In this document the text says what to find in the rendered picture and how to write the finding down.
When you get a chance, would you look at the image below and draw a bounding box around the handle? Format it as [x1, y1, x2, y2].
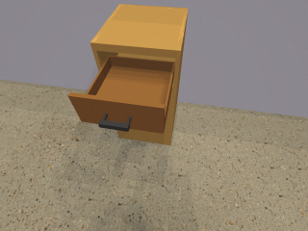
[98, 113, 132, 132]

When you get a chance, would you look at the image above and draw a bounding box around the drawer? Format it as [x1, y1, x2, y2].
[68, 55, 175, 134]

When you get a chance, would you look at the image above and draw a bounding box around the cabinet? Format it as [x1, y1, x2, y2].
[90, 4, 189, 145]

